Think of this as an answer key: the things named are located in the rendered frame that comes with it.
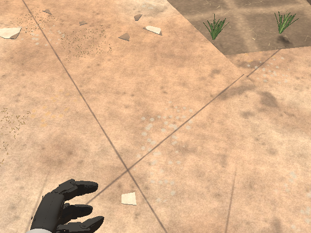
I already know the robot left hand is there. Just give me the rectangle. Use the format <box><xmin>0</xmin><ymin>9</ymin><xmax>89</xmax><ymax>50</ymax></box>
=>
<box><xmin>30</xmin><ymin>179</ymin><xmax>104</xmax><ymax>233</ymax></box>

